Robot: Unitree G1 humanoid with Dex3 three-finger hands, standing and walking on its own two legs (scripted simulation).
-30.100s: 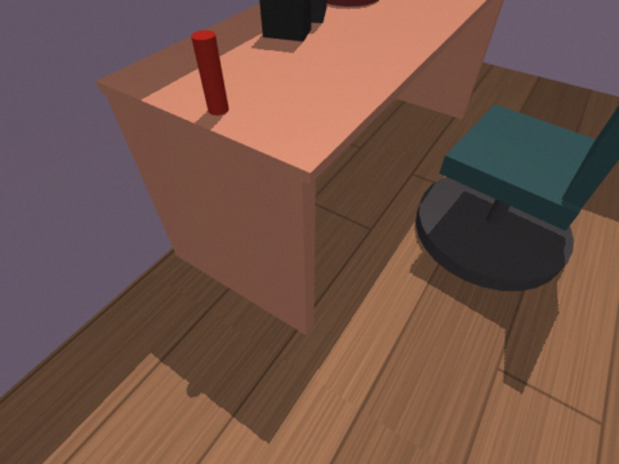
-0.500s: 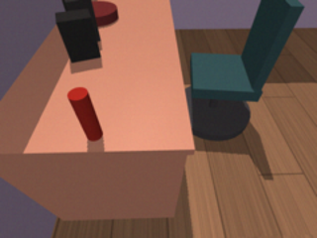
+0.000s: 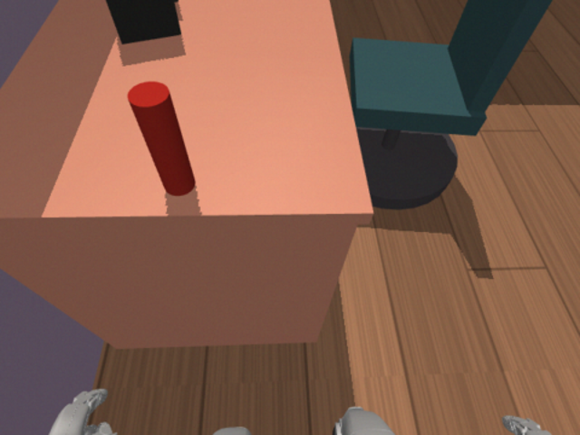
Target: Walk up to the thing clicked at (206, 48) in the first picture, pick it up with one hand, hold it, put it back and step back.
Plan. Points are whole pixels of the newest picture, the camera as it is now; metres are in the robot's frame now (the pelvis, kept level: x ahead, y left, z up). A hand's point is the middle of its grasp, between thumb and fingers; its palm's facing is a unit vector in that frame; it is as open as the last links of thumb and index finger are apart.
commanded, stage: step back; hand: left
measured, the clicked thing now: (166, 145) +0.49 +0.19 +0.09
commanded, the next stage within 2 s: none
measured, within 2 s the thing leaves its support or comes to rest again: neither
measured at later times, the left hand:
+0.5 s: hand out of the picture +0.01 +0.24 -0.13, palm faces -0.11 -0.91 -0.39, open 7.4 cm
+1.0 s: hand out of the picture -0.14 +0.26 -0.14, palm faces -0.03 -0.93 -0.36, open 7.4 cm
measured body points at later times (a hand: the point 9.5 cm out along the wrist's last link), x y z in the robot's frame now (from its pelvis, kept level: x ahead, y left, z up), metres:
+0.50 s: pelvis -0.11 -0.01 +0.01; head -0.05 -0.03 +0.45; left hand +0.01 +0.29 -0.10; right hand -0.02 -0.34 -0.12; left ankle -0.05 +0.11 -0.68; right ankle -0.12 -0.13 -0.72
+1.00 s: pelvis -0.25 -0.01 +0.02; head -0.18 +0.01 +0.46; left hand -0.13 +0.31 -0.11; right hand -0.14 -0.33 -0.08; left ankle -0.18 +0.11 -0.72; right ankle -0.30 -0.16 -0.64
